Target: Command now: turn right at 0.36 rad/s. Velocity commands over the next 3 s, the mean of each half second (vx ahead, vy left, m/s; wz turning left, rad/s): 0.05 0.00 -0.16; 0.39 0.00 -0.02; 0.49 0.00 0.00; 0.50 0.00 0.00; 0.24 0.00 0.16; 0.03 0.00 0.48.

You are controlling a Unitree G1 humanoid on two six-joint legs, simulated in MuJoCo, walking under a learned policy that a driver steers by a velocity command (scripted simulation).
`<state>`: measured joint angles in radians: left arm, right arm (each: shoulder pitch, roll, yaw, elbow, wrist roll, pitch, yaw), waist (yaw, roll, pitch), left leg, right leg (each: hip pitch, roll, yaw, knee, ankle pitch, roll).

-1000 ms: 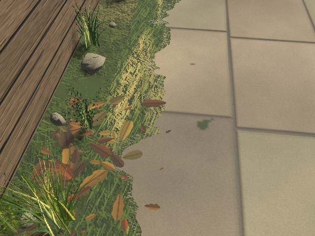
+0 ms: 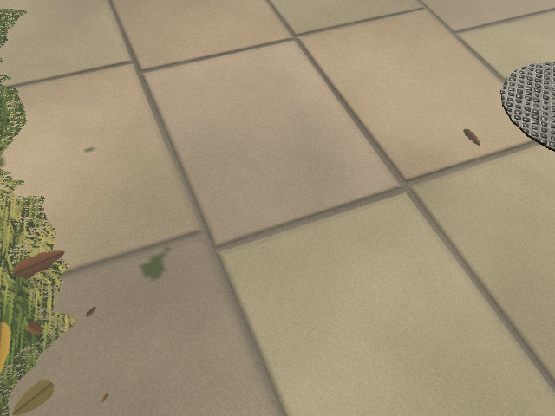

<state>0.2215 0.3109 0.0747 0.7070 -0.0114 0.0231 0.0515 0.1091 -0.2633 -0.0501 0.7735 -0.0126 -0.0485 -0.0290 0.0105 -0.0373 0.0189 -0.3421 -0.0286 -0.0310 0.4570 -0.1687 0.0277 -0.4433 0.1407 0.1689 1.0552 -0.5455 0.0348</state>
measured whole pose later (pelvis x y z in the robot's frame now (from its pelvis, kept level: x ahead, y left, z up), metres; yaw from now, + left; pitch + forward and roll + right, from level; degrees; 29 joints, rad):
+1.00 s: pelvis +0.21 +0.03 +0.01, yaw -2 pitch +2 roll +0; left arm 0.17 0.28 0.06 0.68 -0.01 -0.07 -0.01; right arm 0.41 -0.24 -0.02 0.86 0.00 -0.08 0.02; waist -0.07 -0.05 0.00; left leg 0.01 -0.06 0.03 0.21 -0.24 0.08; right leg -0.70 -0.11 0.02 0.83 0.00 0.00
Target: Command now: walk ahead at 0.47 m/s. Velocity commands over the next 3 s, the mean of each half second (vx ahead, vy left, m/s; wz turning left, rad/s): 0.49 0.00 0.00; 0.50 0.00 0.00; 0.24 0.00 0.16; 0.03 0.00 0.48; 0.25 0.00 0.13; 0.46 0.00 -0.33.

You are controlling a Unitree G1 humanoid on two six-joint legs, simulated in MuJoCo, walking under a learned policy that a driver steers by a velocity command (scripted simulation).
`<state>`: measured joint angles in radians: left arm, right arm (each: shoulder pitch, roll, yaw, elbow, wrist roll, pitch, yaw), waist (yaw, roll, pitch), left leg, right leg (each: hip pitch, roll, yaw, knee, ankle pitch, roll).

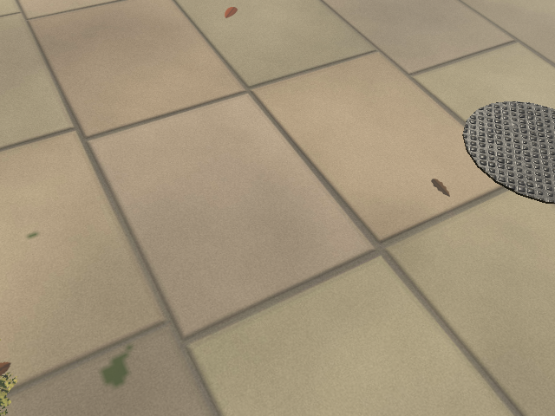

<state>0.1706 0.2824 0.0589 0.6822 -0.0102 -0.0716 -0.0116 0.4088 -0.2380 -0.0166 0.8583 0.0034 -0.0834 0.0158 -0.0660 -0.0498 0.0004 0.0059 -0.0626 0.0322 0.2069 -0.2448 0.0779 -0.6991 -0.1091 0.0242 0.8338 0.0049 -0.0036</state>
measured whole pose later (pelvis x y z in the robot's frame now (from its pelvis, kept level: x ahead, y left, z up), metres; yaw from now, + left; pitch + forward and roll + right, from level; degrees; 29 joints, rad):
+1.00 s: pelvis +0.55 +0.04 +0.00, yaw +1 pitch +1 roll +1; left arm 0.19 0.30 0.05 0.79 -0.01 -0.06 0.00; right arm 0.33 -0.26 -0.04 0.81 0.00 -0.09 0.03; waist -0.04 -0.05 0.01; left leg -0.17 -0.06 0.05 0.30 -0.16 0.08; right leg -0.63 -0.11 0.04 1.02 -0.20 -0.01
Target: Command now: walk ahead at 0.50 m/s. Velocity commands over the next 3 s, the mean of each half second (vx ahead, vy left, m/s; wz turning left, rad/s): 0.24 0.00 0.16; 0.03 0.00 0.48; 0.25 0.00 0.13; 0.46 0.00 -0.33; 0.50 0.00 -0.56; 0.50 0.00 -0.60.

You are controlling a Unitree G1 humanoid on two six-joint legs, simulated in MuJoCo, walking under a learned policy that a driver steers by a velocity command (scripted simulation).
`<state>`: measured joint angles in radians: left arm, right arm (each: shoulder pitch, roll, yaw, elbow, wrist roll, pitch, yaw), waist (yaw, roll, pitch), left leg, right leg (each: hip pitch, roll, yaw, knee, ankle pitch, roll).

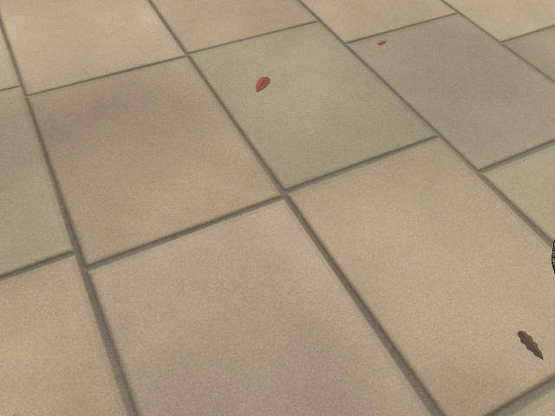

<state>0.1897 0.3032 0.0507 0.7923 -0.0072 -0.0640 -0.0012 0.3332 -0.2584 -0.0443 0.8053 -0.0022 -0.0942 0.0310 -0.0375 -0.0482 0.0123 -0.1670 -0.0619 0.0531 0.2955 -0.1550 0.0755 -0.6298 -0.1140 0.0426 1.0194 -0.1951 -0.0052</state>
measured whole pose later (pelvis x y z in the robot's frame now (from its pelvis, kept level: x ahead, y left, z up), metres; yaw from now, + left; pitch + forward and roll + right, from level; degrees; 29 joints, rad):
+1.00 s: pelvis +0.19 +0.00 +0.00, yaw +22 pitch +2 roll -2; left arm 0.06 0.31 0.09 0.86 -0.01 0.02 0.03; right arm 0.21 -0.28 -0.07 0.69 0.00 0.01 -0.04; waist 0.00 -0.03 0.03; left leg -0.27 -0.04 -0.08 0.43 -0.19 0.05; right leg -0.49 0.00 0.04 0.89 -0.33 0.07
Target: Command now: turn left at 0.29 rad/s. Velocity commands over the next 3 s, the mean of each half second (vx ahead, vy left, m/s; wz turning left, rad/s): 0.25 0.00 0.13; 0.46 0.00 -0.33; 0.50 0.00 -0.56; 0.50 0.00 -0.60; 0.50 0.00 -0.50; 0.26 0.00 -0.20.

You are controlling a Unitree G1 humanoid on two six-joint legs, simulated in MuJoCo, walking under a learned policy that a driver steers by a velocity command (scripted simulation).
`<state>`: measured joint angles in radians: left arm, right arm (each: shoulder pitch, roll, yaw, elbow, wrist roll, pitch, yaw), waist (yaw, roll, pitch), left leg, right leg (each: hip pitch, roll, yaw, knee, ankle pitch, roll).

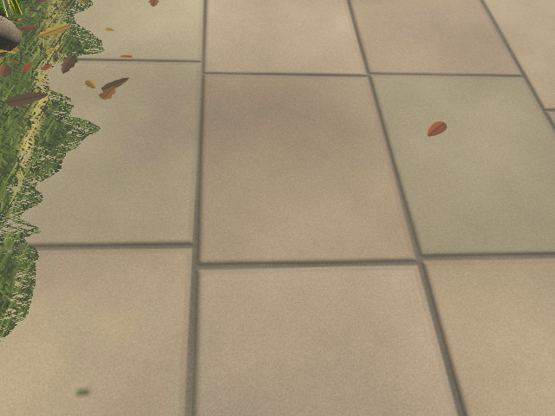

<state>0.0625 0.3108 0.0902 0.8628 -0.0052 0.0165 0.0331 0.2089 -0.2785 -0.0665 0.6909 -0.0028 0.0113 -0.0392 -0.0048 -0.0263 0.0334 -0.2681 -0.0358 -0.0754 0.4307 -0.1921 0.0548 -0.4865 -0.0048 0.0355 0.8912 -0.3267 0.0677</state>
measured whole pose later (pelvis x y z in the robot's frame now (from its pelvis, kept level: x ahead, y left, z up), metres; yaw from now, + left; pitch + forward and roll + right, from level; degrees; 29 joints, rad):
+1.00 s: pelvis +0.34 +0.04 -0.01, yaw -11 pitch +1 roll +2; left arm 0.09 0.26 0.05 0.79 -0.02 -0.04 -0.05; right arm 0.35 -0.25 -0.08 0.87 0.00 -0.09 -0.01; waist -0.07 -0.04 0.04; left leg 0.11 -0.03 0.26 0.19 -0.32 0.01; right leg -0.68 -0.09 0.00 0.69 0.03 -0.04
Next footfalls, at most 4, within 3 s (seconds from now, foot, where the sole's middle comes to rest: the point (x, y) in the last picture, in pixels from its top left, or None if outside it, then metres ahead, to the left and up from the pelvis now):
0.18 right None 0.04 -0.14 -0.78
0.56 left None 0.26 0.15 -0.78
1.12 right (315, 378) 0.56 -0.12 -0.78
1.60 left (286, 258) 0.90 -0.05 -0.78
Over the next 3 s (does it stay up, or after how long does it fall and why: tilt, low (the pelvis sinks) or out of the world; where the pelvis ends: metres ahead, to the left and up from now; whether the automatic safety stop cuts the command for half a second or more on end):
stays up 1.15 -0.58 0.00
